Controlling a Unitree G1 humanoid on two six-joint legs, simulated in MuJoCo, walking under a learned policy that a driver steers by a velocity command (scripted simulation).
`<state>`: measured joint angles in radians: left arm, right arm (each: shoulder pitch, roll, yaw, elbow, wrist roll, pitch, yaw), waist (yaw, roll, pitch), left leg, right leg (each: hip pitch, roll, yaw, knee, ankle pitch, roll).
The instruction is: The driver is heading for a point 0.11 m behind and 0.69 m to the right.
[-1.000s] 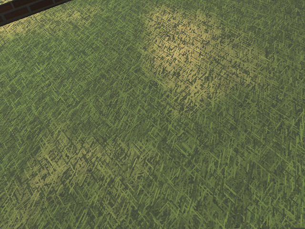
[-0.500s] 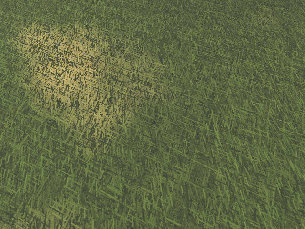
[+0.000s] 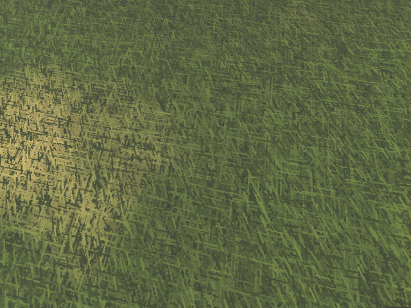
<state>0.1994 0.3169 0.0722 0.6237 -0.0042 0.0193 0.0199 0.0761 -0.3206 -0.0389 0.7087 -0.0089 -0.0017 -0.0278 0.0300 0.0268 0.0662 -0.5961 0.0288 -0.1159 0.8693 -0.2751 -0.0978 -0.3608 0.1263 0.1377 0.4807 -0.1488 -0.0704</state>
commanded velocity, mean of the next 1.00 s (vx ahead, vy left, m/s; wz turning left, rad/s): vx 0.41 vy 0.00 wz -0.60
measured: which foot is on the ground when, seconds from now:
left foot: up 0.00-0.10, down 0.12-0.62, up 0.64-1.00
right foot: down 0.00-0.12, up 0.14-0.58, down 0.60-1.00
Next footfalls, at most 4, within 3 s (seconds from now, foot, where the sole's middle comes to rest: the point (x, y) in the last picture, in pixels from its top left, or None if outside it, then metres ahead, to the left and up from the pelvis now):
0.12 left None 0.12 0.15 -0.77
0.60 right None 0.32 -0.19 -0.77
1.08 left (281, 230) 0.68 -0.17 -0.77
1.46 right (352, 264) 0.56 -0.39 -0.77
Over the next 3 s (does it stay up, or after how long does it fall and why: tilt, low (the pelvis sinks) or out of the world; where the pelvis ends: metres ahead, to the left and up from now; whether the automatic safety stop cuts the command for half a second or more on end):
stays up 0.56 -0.51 -0.01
